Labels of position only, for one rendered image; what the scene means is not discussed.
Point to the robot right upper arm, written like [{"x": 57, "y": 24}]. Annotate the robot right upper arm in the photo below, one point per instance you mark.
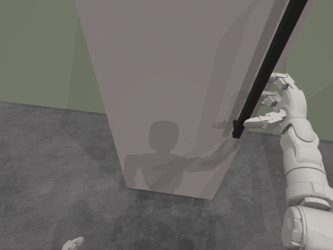
[{"x": 307, "y": 229}]

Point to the robot left hand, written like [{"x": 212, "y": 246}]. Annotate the robot left hand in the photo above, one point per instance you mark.
[{"x": 73, "y": 244}]

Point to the handle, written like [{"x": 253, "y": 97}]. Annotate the handle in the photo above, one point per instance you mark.
[{"x": 281, "y": 37}]

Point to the robot right hand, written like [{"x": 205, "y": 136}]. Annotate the robot right hand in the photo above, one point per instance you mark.
[{"x": 293, "y": 104}]

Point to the fridge door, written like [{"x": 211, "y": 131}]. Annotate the fridge door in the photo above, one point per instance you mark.
[{"x": 173, "y": 75}]

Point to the right robot forearm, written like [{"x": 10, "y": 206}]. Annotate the right robot forearm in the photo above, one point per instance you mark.
[{"x": 307, "y": 184}]

